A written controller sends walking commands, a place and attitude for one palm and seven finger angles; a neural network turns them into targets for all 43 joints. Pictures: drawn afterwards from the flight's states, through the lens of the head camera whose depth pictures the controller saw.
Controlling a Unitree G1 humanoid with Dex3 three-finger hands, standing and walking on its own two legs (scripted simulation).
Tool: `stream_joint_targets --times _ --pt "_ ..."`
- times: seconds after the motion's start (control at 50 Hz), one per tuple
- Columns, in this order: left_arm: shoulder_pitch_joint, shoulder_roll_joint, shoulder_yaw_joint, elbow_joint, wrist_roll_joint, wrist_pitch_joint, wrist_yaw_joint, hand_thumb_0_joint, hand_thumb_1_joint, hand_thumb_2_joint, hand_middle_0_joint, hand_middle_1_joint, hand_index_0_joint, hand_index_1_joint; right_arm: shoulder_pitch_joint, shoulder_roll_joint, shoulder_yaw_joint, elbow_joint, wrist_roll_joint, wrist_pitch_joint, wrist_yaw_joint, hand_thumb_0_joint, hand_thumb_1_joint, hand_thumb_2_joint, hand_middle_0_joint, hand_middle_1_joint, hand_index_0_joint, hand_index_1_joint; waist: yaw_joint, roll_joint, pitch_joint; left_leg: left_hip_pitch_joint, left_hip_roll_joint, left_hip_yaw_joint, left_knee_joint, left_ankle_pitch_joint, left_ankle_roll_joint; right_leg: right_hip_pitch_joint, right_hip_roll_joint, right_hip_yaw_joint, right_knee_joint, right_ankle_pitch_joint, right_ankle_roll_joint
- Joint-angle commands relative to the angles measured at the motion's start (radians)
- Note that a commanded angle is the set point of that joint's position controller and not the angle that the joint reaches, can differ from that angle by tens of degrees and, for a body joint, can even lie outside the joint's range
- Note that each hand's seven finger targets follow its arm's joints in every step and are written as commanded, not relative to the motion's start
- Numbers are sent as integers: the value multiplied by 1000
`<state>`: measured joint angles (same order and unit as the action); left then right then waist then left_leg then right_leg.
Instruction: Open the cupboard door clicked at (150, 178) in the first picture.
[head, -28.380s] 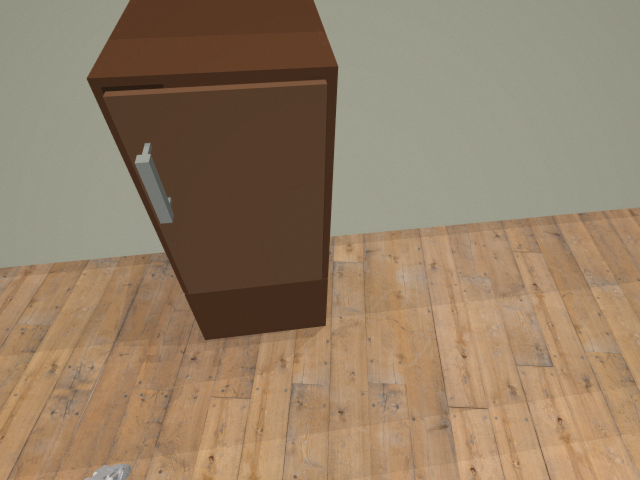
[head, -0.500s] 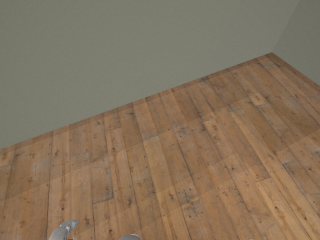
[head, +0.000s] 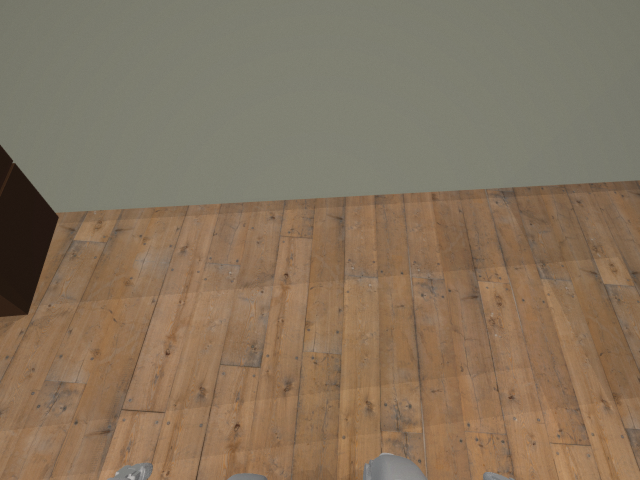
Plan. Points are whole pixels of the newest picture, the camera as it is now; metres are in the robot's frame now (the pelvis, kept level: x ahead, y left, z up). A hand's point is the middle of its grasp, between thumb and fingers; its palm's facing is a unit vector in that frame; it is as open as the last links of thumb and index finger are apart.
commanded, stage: turn to face it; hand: left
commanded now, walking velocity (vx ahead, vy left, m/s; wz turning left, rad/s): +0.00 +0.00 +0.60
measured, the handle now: out of the picture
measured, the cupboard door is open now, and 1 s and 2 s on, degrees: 52 52 52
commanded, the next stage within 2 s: take the last steps up to it in 1.72 s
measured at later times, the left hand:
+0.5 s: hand out of the picture +0.01 +0.17 -0.17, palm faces +0.31 -0.93 -0.21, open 7.4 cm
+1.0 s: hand out of the picture +0.05 +0.20 -0.15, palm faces +0.53 -0.80 -0.29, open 7.4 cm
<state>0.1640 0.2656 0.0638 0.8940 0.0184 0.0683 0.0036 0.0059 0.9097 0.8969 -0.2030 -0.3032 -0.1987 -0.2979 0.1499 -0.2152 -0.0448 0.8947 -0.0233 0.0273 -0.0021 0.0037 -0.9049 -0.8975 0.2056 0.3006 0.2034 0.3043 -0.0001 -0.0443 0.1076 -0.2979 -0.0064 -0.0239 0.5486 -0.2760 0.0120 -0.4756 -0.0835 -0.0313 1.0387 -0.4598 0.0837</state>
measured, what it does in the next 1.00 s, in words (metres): steps on the spot, turning left: right foot, then left foot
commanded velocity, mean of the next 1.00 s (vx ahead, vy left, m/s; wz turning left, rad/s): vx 0.00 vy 0.00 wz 0.60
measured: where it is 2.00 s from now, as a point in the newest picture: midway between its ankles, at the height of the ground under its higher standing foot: outside the picture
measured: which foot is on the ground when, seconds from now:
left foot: down 0.00-0.16, up 0.18-0.52, down 0.54-0.96, up 0.98-1.00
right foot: up 0.00-0.14, down 0.16-0.54, up 0.56-0.96, down 0.98-1.00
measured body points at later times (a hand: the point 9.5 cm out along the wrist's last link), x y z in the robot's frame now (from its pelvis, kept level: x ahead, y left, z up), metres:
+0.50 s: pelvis +0.02 -0.03 +0.00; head +0.07 +0.00 +0.44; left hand +0.00 +0.22 -0.15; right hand +0.21 -0.25 -0.13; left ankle -0.01 +0.07 -0.72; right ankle +0.02 -0.16 -0.73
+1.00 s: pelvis +0.05 -0.05 -0.01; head +0.09 -0.03 +0.44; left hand +0.02 +0.24 -0.13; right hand +0.24 -0.24 -0.15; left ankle -0.01 +0.07 -0.73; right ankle +0.12 -0.16 -0.74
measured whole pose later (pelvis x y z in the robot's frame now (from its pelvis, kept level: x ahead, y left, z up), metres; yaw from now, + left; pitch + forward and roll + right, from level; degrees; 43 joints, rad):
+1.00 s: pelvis +0.05 -0.05 -0.01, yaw +34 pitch +1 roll +0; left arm 0.11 0.25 0.05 0.84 0.02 0.02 0.01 0.00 0.91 0.90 -0.20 -0.30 -0.20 -0.30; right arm 0.22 -0.23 -0.07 0.94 -0.01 0.06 0.00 0.01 -0.90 -0.90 0.21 0.30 0.21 0.30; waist -0.03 0.02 0.07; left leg -0.36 -0.06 -0.14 0.67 -0.37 -0.02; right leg -0.27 -0.03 -0.02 0.54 -0.28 0.03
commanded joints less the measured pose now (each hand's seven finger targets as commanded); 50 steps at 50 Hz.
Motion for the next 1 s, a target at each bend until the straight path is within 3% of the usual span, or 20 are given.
stream_joint_targets --times 0.0,0.1,0.12,0.14,0.16,0.18,0.2,0.26,0.4,0.46,0.48,0.52,0.54,0.62,0.82,0.9,0.92,0.94,0.96,0.98 --pt "-26 60 14 -97 -7 -38 2 0 900 900 -200 -300 -200 -300 30 -234 -65 -51 -3 -13 -15 0 -900 -900 200 300 200 300 -22 196 -169 139 219 -222 -159 437 138 28 28 6 -153 21 0" --pt "98 84 25 -76 -10 -55 9 0 900 900 -200 -300 -200 -300 -47 -225 -72 -75 7 2 -9 0 -900 -900 200 300 200 300 47 167 -167 -58 155 -258 -67 274 85 343 64 -12 -542 222 -15" --pt "141 143 38 -69 0 -68 16 0 900 900 -200 -300 -200 -300 -48 -175 -68 -87 16 2 -3 0 -900 -900 200 300 200 300 68 17 -179 -185 66 -187 65 66 22 472 -78 122 -711 221 -47" --pt "148 238 55 -73 15 -74 24 0 900 900 -200 -300 -200 -300 -43 -106 -57 -112 19 1 2 0 -900 -900 200 300 200 300 76 -293 -164 -328 -84 -4 342 -305 -58 493 -362 418 -794 298 -165" --pt "137 235 44 -79 6 -73 28 0 900 900 -200 -300 -200 -300 -47 -155 -65 -108 11 7 8 0 -900 -900 200 300 200 300 68 -252 -154 -298 -24 -48 562 -369 -47 365 -426 417 -789 350 -235" --pt "67 194 32 -100 5 -69 25 0 900 900 -200 -300 -200 -300 -22 -137 -61 -105 7 12 18 0 -900 -900 200 300 200 300 24 -164 -115 -286 -1 -57 644 -280 -43 296 -358 296 -775 304 -239" --pt "24 148 32 -110 4 -69 33 0 900 900 -200 -300 -200 -300 -26 -129 -70 -79 7 23 17 0 -900 -900 200 300 200 300 4 -227 -120 -302 14 -42 692 -241 -54 306 -307 265 -761 358 -213" --pt "16 105 13 -115 0 -76 29 0 900 900 -200 -300 -200 -300 -28 -110 -54 -60 9 31 30 0 -900 -900 200 300 200 300 -10 -185 -117 -274 33 20 621 -158 -84 348 -223 48 -696 608 -189" --pt "126 165 36 -67 12 -76 27 0 900 900 -200 -300 -200 -300 -112 -73 -30 -85 18 15 37 0 -900 -900 200 300 200 300 52 -173 -154 -154 14 119 215 -184 -74 475 -268 -12 -594 804 -195" --pt "99 176 43 -68 2 -72 19 0 900 900 -200 -300 -200 -300 -43 -100 -33 -71 15 7 31 0 -900 -900 200 300 200 300 6 -150 -169 7 -1 139 27 -35 -53 390 -260 -73 -500 740 -144" --pt "81 164 43 -74 -5 -69 16 0 900 900 -200 -300 -200 -300 20 -133 -42 -54 11 1 30 0 -900 -900 200 300 200 300 -34 -84 -195 146 17 108 -91 92 -36 300 -246 -108 -396 654 -102" --pt "12 52 11 -140 -12 -57 10 0 900 900 -200 -300 -200 -300 169 -320 -90 -33 2 -6 12 0 -900 -900 200 300 200 300 -115 380 -251 370 433 -438 -171 733 204 -123 -29 -108 27 -227 19" --pt "-31 91 14 -151 -4 -45 16 0 900 900 -200 -300 -200 -300 190 -317 -84 -14 2 0 4 0 -900 -900 200 300 200 300 -111 240 -247 340 450 -391 -144 707 256 -138 -45 10 113 -206 -3" --pt "-16 84 23 -87 1 -33 6 0 900 900 -200 -300 -200 -300 19 -219 -54 -59 1 -14 -18 0 -900 -900 200 300 200 300 -27 214 -140 152 260 -236 -195 460 152 -106 -34 48 127 35 4" --pt "-62 67 13 -112 -8 -41 7 0 900 900 -200 -300 -200 -300 60 -227 -68 -34 -3 -10 -11 0 -900 -900 200 300 200 300 -31 210 -166 145 208 -301 -165 452 146 53 49 21 -232 37 2" --pt "29 86 18 -93 -13 -55 14 0 900 900 -200 -300 -200 -300 4 -221 -74 -50 6 -3 -10 0 -900 -900 200 300 200 300 22 207 -175 14 156 -324 -88 421 101 296 78 8 -519 188 -14" --pt "78 116 28 -81 -11 -66 19 0 900 900 -200 -300 -200 -300 -5 -190 -70 -58 14 -3 -7 0 -900 -900 200 300 200 300 47 141 -196 -80 112 -307 -23 293 58 440 18 62 -660 276 -28" --pt "114 203 47 -75 4 -76 29 0 900 900 -200 -300 -200 -300 5 -126 -62 -74 24 -5 0 0 -900 -900 200 300 200 300 61 -130 -222 -260 -14 -149 169 -36 -19 583 -226 291 -755 343 -102" --pt "112 241 46 -82 9 -75 31 0 900 900 -200 -300 -200 -300 -7 -133 -64 -91 19 -1 1 0 -900 -900 200 300 200 300 62 -234 -187 -297 -73 -32 434 -366 -57 470 -426 426 -771 454 -224" --pt "81 209 34 -89 4 -74 33 0 900 900 -200 -300 -200 -300 3 -148 -65 -82 9 5 7 0 -900 -900 200 300 200 300 39 -151 -153 -284 -20 -66 586 -334 -49 377 -401 348 -748 467 -260"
